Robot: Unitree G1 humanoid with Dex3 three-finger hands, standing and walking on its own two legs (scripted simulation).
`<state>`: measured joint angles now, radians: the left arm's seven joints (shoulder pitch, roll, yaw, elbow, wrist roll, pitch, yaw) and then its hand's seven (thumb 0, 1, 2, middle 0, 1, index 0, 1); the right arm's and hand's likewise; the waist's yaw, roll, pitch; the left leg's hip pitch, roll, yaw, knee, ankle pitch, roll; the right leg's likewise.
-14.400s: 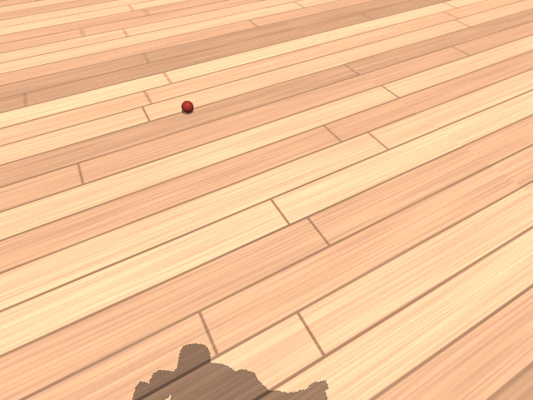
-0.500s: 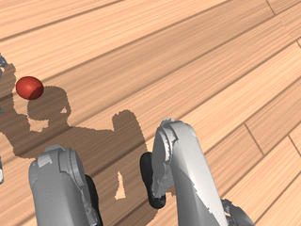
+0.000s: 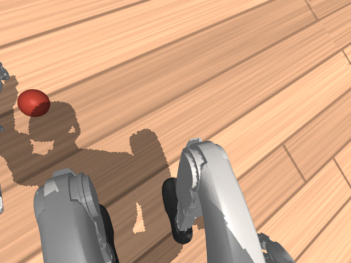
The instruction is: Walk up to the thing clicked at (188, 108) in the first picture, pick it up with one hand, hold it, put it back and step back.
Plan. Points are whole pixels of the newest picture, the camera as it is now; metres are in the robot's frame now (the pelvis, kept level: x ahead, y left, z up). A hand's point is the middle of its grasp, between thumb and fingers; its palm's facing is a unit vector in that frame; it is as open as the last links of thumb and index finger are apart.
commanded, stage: approach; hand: left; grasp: from above
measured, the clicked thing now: (34, 103) +0.52 +0.26 -0.30
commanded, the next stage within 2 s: rest palm in 0.80 s
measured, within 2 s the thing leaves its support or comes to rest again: neither
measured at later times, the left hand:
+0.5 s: hand (29, 76) +0.54 +0.23 -0.16, palm faces -0.37 -0.02 -0.93, open 13.3 cm
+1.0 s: hand (10, 89) +0.51 +0.27 -0.16, palm faces -0.35 -0.04 -0.94, open 14.2 cm
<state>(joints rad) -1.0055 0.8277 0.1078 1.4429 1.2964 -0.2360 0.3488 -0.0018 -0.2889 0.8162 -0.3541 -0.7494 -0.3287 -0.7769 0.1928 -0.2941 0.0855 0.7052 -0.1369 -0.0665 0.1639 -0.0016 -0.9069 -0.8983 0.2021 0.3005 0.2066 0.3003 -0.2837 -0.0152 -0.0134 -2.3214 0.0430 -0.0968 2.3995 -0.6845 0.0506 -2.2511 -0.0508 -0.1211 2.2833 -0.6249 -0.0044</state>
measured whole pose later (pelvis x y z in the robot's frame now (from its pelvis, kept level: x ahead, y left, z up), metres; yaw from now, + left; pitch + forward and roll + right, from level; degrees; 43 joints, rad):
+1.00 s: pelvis +0.01 +0.00 +0.00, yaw +0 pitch +35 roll -9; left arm -1.05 0.72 0.00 1.38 1.28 -0.17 0.40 0.00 -0.54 1.00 -0.14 -0.92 -0.11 -0.95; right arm 0.15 -0.30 0.06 0.71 -0.14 -0.07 0.14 0.00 -0.90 -0.89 0.20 0.30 0.21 0.30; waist -0.29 -0.03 -0.05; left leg -2.31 0.03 -0.09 2.39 -0.70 0.05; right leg -2.25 -0.05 -0.11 2.28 -0.65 0.00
